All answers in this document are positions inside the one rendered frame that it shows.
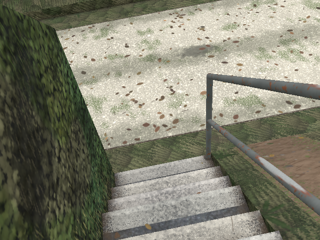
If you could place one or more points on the stairs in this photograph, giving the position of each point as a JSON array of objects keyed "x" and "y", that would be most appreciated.
[{"x": 187, "y": 199}]

